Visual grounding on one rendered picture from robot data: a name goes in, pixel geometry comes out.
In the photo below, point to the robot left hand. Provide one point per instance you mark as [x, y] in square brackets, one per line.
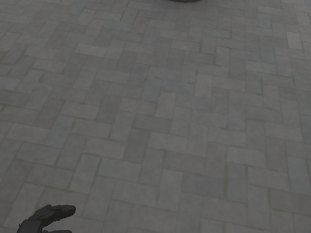
[44, 217]

